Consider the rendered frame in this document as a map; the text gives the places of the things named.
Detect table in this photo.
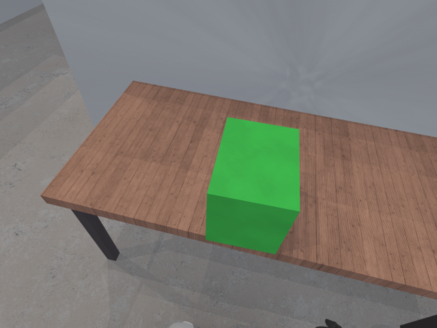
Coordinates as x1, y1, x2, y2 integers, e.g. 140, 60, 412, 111
40, 81, 437, 328

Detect carton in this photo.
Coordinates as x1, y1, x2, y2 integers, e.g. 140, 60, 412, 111
206, 117, 300, 254

